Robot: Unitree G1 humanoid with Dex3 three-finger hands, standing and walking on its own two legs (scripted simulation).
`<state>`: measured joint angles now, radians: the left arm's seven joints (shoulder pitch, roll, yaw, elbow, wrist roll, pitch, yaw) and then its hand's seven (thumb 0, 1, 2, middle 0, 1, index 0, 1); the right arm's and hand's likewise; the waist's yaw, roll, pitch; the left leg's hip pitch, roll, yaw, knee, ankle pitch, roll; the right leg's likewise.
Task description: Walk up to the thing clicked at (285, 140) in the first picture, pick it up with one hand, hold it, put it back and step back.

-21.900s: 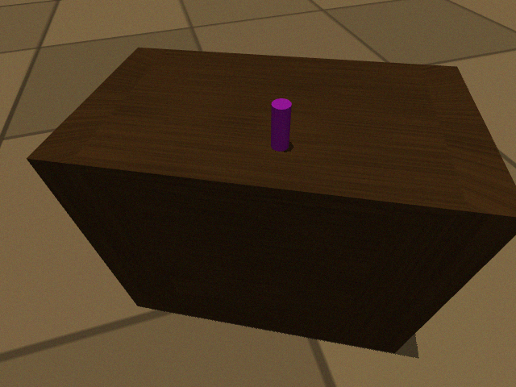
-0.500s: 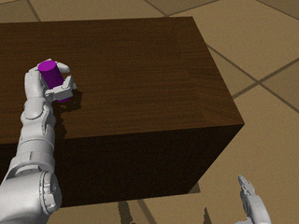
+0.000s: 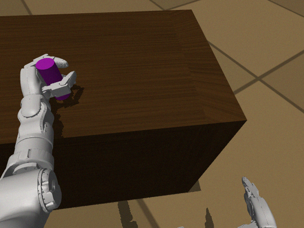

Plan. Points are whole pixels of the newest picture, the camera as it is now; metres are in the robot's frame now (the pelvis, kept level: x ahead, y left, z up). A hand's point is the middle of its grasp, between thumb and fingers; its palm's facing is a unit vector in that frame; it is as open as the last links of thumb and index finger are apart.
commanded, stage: open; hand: left
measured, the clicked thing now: (54, 80) +0.49 +0.21 +0.12
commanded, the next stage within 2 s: withdraw in 0.22 s
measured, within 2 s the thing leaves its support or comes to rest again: neither
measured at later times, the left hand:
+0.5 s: hand (53, 74) +0.49 +0.21 +0.14, palm faces +0.20 -0.98 +0.01, open 14.6 cm
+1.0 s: hand out of the picture +0.46 +0.29 +0.27, palm faces +0.30 -0.93 -0.21, open 17.4 cm
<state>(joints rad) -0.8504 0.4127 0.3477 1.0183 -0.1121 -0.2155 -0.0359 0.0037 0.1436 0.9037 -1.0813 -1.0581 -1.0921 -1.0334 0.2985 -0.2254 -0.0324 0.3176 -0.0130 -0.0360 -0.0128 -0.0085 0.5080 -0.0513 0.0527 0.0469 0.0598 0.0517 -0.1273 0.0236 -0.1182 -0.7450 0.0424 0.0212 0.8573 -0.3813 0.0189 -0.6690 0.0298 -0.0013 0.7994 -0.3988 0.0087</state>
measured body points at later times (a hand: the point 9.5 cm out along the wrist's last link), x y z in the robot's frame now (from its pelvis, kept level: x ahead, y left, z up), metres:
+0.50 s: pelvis +0.00 +0.00 +0.00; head +0.07 +0.01 +0.45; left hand +0.48 +0.26 +0.14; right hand +0.15 -0.26 -0.05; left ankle +0.01 +0.10 -0.70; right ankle -0.01 -0.13 -0.70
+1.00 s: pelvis +0.01 +0.01 +0.02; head +0.03 +0.00 +0.47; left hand +0.44 +0.34 +0.28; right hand +0.17 -0.25 -0.04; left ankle +0.01 +0.10 -0.70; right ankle -0.01 -0.13 -0.70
